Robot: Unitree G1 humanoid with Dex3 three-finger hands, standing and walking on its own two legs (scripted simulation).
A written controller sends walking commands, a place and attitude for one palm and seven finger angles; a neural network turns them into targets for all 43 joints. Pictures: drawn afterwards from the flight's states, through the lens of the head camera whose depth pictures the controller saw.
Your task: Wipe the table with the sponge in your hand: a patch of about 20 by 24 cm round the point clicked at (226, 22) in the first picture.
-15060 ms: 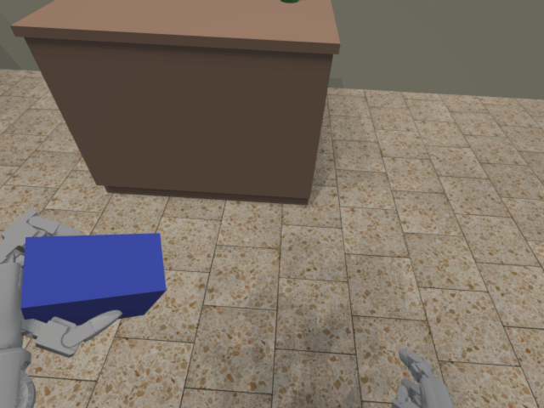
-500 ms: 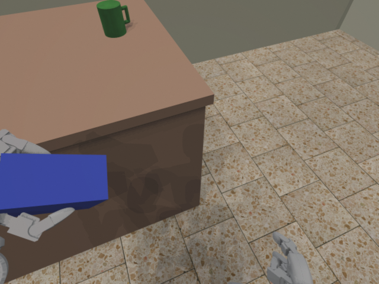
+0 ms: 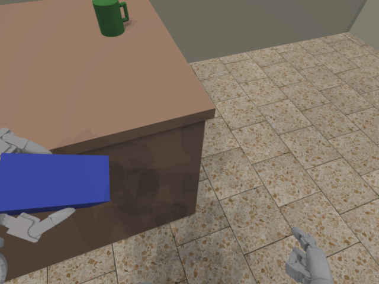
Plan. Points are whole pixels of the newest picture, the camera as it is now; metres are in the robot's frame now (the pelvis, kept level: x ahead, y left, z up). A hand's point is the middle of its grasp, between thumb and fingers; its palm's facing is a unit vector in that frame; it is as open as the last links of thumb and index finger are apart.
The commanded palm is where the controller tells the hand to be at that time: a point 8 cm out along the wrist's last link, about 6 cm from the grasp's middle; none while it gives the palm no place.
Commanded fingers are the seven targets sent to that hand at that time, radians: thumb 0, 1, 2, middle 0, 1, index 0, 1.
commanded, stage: come to a stop and stand still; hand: left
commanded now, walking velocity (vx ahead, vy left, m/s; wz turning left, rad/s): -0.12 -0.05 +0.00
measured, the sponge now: (70, 185) +0.23 +0.20 +0.15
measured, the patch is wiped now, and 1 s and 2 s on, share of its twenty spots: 0.00 0.00 0.00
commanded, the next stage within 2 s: look again from close up in 1.86 s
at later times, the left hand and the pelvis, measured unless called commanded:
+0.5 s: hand (52, 204) +0.20 +0.21 +0.17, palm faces +0.38 -0.82 -0.43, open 10.8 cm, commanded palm +0.14 +0.25 +0.19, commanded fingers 0.00 0.10 1.30 -1.20 -1.60 -1.20 -1.60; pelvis -0.02 -0.03 +0.01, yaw +0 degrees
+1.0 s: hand out of the picture +0.16 +0.26 +0.17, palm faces +0.42 -0.81 -0.41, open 10.8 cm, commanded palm +0.10 +0.27 +0.19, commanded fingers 0.00 0.10 1.30 -1.20 -1.60 -1.20 -1.60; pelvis -0.07 +0.00 +0.01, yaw -1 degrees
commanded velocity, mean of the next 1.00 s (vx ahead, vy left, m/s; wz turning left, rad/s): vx -0.01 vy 0.00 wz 0.00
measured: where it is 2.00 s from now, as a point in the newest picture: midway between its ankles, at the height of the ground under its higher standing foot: outside the picture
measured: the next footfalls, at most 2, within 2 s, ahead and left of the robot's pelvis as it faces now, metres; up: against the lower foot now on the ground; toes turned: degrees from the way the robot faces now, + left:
none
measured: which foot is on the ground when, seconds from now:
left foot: down 0.00-1.00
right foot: down 0.00-1.00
